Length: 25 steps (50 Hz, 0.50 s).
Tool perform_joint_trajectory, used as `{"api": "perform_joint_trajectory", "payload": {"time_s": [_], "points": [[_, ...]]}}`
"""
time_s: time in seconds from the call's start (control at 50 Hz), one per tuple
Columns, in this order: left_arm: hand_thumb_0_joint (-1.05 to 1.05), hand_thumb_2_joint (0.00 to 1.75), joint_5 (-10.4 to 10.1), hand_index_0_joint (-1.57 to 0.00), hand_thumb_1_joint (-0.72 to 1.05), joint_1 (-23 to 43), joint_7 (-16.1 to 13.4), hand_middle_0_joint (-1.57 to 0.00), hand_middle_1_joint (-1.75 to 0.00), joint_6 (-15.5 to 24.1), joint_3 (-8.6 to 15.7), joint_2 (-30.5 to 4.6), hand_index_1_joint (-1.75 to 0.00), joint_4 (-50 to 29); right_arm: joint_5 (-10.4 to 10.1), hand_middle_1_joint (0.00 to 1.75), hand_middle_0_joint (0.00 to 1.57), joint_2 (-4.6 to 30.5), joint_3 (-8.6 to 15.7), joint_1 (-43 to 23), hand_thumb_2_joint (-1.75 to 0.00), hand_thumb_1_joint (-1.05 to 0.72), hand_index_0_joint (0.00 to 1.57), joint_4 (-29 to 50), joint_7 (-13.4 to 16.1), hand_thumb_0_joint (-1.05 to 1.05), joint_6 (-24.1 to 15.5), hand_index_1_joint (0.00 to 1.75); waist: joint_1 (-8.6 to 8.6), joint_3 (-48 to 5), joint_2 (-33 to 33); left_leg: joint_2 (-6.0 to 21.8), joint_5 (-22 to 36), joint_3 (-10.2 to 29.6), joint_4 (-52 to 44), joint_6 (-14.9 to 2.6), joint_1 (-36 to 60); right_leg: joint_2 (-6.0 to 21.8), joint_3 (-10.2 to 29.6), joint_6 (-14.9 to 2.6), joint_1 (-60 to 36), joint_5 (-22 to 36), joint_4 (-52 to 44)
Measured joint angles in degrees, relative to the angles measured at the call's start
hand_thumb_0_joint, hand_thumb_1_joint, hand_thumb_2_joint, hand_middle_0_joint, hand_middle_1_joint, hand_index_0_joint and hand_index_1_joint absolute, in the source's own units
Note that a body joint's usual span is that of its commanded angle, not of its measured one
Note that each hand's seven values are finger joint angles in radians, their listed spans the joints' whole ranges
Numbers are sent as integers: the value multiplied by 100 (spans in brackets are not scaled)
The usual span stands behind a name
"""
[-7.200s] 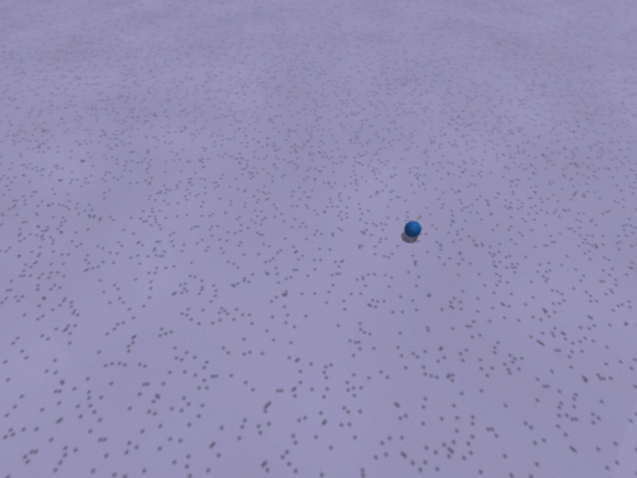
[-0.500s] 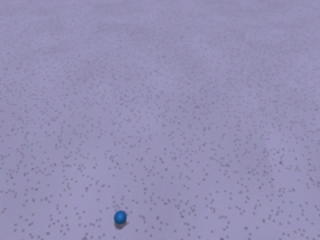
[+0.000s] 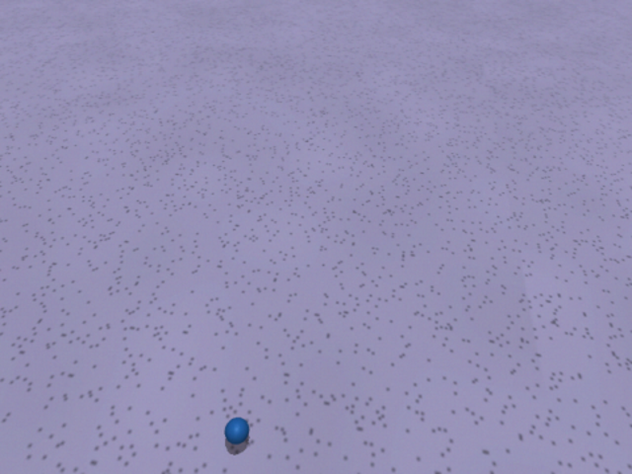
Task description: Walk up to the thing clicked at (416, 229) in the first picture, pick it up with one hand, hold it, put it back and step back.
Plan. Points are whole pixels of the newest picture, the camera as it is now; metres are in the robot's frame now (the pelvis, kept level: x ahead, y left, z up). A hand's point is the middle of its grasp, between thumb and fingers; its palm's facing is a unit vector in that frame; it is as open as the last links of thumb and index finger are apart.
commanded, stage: stand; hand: left
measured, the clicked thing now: (237, 430) +0.38 +0.21 -0.75
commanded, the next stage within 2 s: walk up in 0.30 s
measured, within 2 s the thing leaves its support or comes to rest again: neither
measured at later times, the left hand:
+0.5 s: hand out of the picture +0.07 +0.26 -0.16, palm faces +0.01 -0.94 -0.35, open 7.4 cm
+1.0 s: hand out of the picture +0.04 +0.27 -0.18, palm faces +0.02 -0.94 -0.33, open 7.4 cm
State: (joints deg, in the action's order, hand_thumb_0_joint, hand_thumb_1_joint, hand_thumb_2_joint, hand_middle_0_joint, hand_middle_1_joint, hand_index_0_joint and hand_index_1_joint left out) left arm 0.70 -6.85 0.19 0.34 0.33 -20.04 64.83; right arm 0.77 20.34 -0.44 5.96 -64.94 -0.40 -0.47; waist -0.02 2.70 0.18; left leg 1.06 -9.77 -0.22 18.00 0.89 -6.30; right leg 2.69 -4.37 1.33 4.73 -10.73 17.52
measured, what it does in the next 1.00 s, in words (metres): lifts its right foot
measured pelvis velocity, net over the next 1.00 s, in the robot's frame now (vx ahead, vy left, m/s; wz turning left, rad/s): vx -0.05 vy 0.00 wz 0.03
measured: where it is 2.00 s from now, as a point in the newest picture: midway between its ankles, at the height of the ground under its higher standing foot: outside the picture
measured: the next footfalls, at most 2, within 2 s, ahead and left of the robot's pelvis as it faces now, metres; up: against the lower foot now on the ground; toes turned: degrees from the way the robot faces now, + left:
right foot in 1.10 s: -0.02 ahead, -0.15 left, +0.00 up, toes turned -4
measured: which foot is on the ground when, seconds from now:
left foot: down 0.00-1.00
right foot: down 0.00-0.86, up 0.88-1.00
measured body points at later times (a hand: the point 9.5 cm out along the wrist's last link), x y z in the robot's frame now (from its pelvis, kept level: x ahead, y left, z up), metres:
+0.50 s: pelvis -0.01 +0.00 +0.00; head +0.02 +0.00 +0.44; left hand +0.07 +0.31 -0.14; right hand +0.08 -0.31 -0.13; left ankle +0.00 +0.13 -0.75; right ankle -0.01 -0.13 -0.75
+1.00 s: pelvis -0.05 +0.00 -0.02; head +0.00 +0.03 +0.43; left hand +0.04 +0.32 -0.16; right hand +0.02 -0.31 -0.13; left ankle +0.00 +0.13 -0.75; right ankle -0.07 -0.13 -0.72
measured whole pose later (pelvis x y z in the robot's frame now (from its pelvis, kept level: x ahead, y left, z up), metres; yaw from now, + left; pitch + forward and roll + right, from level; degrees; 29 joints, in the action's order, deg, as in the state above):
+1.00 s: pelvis -0.05 +0.00 -0.02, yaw +2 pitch -1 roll +0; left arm 0.1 -5.7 1.1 -3.9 4.2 -22.8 56.5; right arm 2.6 20.2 2.3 10.1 -57.8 -0.2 0.2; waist 0.8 7.6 -3.2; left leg 0.3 -13.1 0.7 33.0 -0.5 -18.5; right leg -1.1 4.2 -1.6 18.8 -29.5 49.8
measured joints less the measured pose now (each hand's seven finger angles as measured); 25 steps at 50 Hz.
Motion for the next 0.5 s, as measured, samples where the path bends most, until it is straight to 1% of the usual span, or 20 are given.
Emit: {"api": "perform_joint_trajectory", "payload": {"time_s": [0.3, 0.4, 0.5], "points": [[0, 90, -2, -20, 91, 0, -2, -21, -30, -6, -1, 1, -30, -10, 0, 30, 21, -1, 6, 24, -89, -91, 20, -2, 6, 0, 6, 30, 5, 15, -14, -1, -26, -7, 11, -3, -8, 1, 7, 3, 5, -17, -1], [0, 90, -71, -20, 91, 111, 6, -21, -30, -112, 134, -37, -30, -158, -75, 30, 21, 8, 89, -26, -89, -91, 20, 151, 7, 0, 15, 30, 29, 174, -49, -24, -52, 36, 201, -12, -183, 32, -28, -13, 195, -102, 266], [0, 90, -61, -20, 91, 201, 11, -21, -30, -201, 205, -111, -30, -319, -67, 30, 21, 54, 165, -107, -89, -91, 20, 311, 25, 0, 77, 30, 39, 300, -76, -16, -75, 76, 428, 3, -389, 34, -55, -50, 411, -166, 543]]}}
